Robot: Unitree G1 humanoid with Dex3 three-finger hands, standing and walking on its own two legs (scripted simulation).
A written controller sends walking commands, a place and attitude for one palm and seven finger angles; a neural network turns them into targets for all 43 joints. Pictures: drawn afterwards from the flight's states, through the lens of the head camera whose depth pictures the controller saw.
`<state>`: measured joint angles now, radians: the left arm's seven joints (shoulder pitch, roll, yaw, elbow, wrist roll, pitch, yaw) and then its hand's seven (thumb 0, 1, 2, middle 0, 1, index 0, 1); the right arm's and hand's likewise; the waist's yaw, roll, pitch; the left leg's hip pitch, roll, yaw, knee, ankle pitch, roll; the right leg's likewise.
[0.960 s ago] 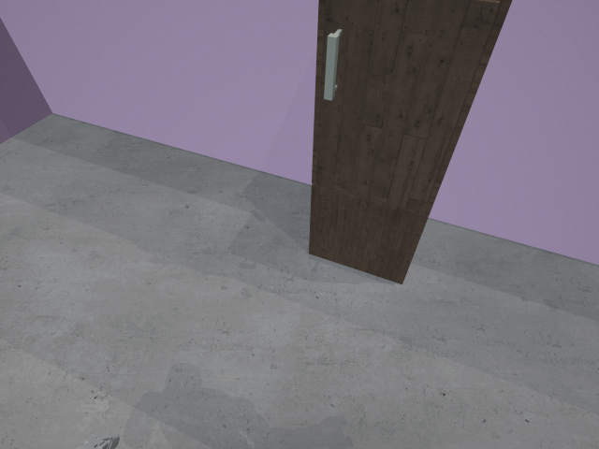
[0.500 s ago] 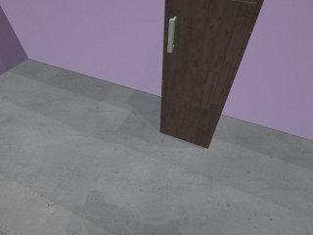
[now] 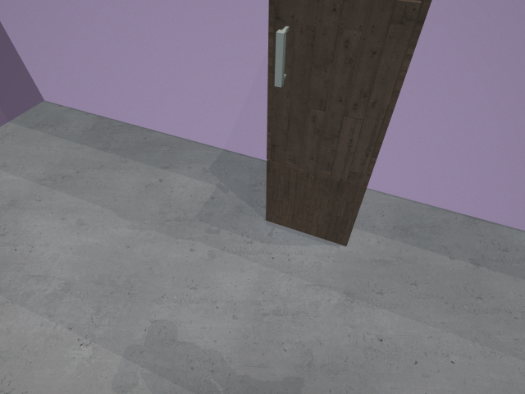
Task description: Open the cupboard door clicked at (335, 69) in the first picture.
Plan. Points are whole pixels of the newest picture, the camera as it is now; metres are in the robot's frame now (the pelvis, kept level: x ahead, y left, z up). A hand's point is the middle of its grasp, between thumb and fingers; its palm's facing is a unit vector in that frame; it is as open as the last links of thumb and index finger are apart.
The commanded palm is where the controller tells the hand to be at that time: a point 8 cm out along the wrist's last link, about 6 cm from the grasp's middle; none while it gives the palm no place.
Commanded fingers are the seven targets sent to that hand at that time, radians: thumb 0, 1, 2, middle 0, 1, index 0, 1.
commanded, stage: look at it before walking up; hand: left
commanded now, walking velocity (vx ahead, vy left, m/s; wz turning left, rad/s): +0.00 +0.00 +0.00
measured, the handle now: (282, 57) +0.97 +0.00 +0.08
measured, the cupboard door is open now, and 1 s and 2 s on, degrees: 0 0 0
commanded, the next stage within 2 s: turn to face it in 0.48 s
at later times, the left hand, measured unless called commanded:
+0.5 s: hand out of the picture +0.09 +0.25 -0.15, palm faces -0.03 -0.94 -0.34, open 7.4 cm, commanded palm none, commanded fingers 0.00 0.90 0.90 -0.20 -0.30 -0.20 -0.30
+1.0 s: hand out of the picture +0.07 +0.19 -0.18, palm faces -0.12 -0.96 -0.27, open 7.4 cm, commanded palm none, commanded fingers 0.00 0.90 0.90 -0.20 -0.30 -0.20 -0.30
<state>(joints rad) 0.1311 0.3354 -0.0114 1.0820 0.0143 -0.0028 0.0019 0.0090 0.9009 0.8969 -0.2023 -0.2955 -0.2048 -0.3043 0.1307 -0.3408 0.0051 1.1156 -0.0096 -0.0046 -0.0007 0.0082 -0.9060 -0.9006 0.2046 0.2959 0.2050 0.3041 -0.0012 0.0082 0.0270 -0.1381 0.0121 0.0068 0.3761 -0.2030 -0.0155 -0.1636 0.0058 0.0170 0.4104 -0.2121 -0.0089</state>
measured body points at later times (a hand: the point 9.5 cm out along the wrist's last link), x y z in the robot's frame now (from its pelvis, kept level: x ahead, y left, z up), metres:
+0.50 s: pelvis +0.01 +0.00 +0.00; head +0.02 +0.00 +0.45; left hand +0.09 +0.30 -0.13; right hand +0.09 -0.29 -0.13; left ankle +0.00 +0.13 -0.74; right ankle +0.01 -0.11 -0.74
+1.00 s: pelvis -0.01 -0.01 -0.02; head +0.02 -0.02 +0.42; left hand +0.08 +0.24 -0.16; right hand +0.03 -0.27 -0.18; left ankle +0.00 +0.13 -0.74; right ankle +0.01 -0.11 -0.74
